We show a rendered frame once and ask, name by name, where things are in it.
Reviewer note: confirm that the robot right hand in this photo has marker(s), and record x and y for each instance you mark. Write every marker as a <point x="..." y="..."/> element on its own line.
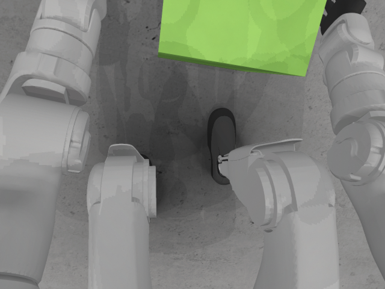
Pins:
<point x="340" y="7"/>

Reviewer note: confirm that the robot right shin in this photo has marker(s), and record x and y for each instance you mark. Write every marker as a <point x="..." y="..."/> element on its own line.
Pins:
<point x="240" y="159"/>

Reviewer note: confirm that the robot right thigh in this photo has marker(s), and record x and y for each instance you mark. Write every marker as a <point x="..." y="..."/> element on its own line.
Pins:
<point x="284" y="191"/>

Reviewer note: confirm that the carton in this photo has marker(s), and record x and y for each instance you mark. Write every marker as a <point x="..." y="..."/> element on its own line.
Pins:
<point x="263" y="36"/>

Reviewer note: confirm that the robot left upper arm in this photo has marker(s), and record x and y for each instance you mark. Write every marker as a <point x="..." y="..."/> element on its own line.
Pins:
<point x="41" y="141"/>

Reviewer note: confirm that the left robot forearm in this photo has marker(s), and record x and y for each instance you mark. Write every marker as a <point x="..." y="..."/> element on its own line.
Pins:
<point x="60" y="50"/>

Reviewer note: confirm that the right robot forearm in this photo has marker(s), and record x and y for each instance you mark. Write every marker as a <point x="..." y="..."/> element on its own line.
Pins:
<point x="353" y="72"/>

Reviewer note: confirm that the robot right upper arm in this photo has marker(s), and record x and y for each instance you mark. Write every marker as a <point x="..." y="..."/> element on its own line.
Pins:
<point x="357" y="158"/>

